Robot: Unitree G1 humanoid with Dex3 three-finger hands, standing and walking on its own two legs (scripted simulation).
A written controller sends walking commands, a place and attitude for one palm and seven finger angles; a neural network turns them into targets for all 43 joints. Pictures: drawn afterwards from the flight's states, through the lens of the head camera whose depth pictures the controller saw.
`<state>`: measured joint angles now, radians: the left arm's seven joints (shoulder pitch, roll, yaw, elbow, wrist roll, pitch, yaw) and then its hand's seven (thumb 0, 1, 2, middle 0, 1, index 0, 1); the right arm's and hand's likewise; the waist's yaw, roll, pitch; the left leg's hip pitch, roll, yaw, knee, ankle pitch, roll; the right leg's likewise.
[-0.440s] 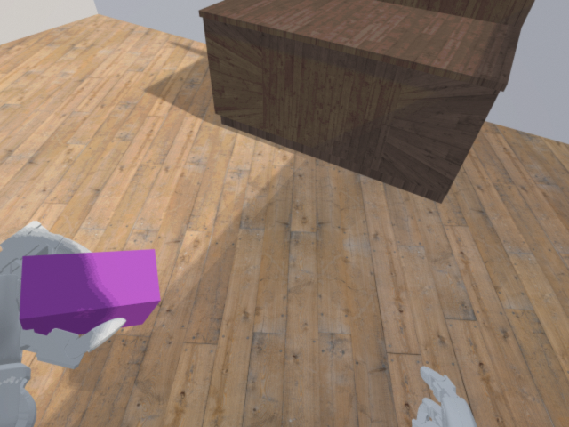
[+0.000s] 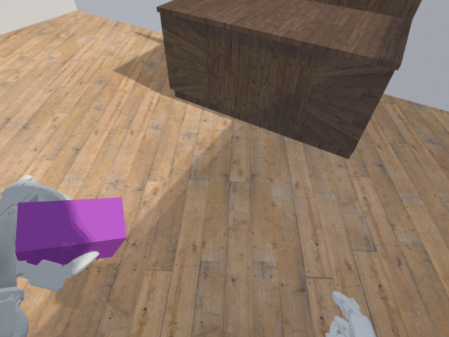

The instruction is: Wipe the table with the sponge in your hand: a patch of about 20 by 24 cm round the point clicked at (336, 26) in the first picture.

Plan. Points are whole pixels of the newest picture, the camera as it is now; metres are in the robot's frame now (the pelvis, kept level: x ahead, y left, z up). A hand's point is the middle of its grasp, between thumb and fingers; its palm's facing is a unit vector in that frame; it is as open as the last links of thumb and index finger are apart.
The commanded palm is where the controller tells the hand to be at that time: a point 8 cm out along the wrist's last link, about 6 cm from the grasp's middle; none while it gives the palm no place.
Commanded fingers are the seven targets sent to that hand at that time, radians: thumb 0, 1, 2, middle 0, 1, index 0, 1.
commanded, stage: walk to a spot facing it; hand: left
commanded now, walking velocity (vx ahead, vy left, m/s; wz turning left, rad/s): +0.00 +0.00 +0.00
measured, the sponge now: (87, 232) +0.22 +0.21 +0.14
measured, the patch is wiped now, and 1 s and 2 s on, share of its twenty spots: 0.00 0.00 0.00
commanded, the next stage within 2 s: none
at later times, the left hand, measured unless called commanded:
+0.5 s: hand (49, 219) +0.23 +0.26 +0.15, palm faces +0.51 -0.76 -0.40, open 9.9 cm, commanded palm +0.18 +0.29 +0.18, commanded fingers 0.00 0.10 1.30 -1.20 -1.60 -1.20 -1.60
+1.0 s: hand (73, 146) +0.35 +0.27 +0.18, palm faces +0.53 -0.71 -0.47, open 9.9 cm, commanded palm +0.29 +0.30 +0.18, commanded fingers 0.00 0.10 1.30 -1.20 -1.60 -1.20 -1.60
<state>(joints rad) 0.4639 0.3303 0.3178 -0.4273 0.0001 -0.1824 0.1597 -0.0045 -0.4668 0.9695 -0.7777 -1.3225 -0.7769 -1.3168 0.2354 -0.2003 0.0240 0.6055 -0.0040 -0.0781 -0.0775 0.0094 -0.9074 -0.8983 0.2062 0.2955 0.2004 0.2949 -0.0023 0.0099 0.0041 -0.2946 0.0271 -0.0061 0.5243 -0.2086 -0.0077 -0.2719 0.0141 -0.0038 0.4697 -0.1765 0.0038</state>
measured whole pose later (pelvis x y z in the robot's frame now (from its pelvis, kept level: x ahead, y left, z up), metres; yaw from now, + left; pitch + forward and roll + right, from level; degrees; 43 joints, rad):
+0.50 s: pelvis +0.05 +0.00 -0.01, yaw +7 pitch +0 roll -2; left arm 0.47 0.34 0.34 -0.44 0.01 -0.19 0.16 0.00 -0.47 0.97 -0.78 -1.32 -0.78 -1.32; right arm 0.30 -0.19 0.01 0.65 -0.01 -0.06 -0.07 0.01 -0.91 -0.90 0.21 0.30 0.20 0.29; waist -0.03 0.03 -0.03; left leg -0.37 0.02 -0.05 0.77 -0.39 0.01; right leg -0.26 -0.02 -0.11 0.62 -0.34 -0.01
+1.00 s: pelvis +0.19 +0.00 +0.00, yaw +11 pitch +0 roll -1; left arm 0.51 0.38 0.37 -0.54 -0.02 -0.22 0.14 0.00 -0.47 0.98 -0.78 -1.33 -0.78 -1.32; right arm 0.21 -0.12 0.03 0.59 -0.01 -0.10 -0.05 0.01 -0.91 -0.90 0.21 0.30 0.20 0.30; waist 0.01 0.03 0.04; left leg -0.15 0.13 0.10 0.49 -0.33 -0.05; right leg -0.47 -0.09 -0.17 0.76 -0.32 0.04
